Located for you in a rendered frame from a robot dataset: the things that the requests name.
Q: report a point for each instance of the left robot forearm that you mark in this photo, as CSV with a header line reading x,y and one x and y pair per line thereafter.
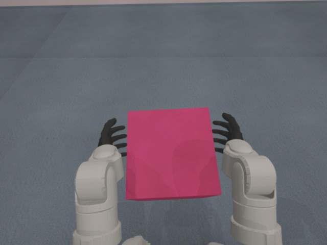
x,y
96,198

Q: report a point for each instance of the robot left hand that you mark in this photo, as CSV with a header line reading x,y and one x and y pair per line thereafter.
x,y
107,133

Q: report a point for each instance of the carton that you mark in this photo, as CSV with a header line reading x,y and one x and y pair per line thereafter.
x,y
171,155

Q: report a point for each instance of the robot right hand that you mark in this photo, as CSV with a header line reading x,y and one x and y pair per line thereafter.
x,y
232,127

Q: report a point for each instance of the right robot forearm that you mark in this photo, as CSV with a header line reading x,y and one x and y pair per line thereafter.
x,y
254,195

